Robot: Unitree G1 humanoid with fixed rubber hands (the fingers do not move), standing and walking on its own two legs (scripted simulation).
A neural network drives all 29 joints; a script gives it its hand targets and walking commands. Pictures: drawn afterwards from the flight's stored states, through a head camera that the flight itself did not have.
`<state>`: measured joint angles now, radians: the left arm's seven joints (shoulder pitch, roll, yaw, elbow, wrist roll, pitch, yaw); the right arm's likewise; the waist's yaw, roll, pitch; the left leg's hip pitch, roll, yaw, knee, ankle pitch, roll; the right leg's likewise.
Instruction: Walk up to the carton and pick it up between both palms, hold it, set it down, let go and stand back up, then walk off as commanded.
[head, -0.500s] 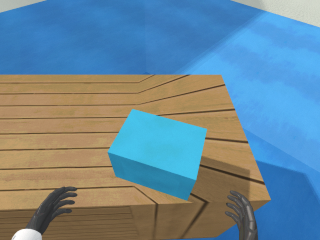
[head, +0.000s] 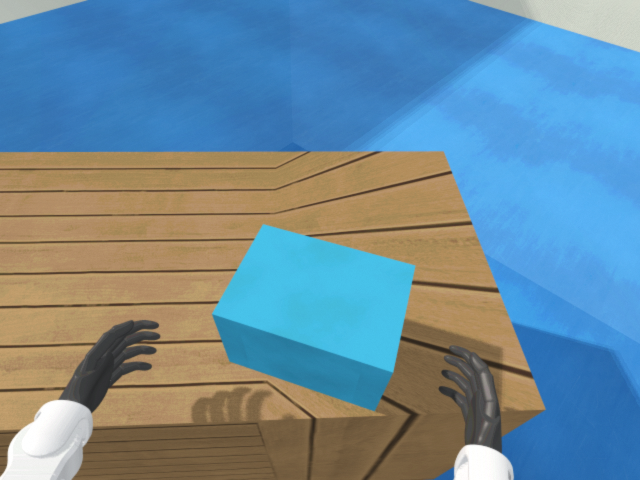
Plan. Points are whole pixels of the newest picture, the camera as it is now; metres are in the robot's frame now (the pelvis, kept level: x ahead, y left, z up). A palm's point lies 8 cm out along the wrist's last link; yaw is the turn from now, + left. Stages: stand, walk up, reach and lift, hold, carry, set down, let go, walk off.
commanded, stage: reach and lift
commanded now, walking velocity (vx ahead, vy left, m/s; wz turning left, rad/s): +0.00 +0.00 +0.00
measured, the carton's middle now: (317, 315) +0.36 +0.01 -0.05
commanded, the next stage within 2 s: none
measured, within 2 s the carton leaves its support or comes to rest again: neither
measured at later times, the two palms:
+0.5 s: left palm (106, 321) +0.29 +0.27 +0.05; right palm (474, 370) +0.25 -0.17 +0.02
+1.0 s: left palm (121, 258) +0.36 +0.26 +0.09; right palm (475, 309) +0.31 -0.18 +0.05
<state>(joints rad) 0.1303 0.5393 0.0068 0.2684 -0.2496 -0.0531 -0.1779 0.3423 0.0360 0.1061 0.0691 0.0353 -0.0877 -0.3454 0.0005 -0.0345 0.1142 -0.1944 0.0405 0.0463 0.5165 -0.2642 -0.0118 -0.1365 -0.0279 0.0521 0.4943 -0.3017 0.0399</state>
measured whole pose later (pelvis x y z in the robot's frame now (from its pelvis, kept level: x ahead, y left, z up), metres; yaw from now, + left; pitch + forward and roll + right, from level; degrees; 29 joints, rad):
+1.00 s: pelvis +0.00 +0.01 +0.00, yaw +0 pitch -3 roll -1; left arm -0.46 0.48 0.01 0.62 -0.25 0.12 -0.18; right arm -0.29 -0.02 -0.07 0.48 0.11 0.09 -0.35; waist -0.03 -0.03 0.07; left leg -0.19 0.04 0.05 0.51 -0.26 -0.01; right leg -0.12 -0.03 0.05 0.46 -0.28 0.04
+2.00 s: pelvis -0.01 +0.04 -0.01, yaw +0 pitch +16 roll -4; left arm -0.82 0.29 -0.04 1.31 -0.25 -0.25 -0.07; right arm -0.68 -0.06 -0.16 1.34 0.14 -0.40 -0.24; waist -0.10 0.01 -0.18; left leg -0.67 0.04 0.03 0.65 -0.26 -0.01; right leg -0.53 -0.03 0.04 0.47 -0.23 0.06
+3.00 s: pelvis -0.02 +0.05 -0.02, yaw -1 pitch +22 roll -5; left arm -0.89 0.17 -0.04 1.37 -0.17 -0.35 -0.02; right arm -0.76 -0.05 -0.27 1.39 0.13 -0.50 -0.22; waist -0.10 0.02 -0.20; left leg -0.83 0.04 0.02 0.71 -0.27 0.01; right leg -0.69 -0.02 0.04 0.52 -0.22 0.07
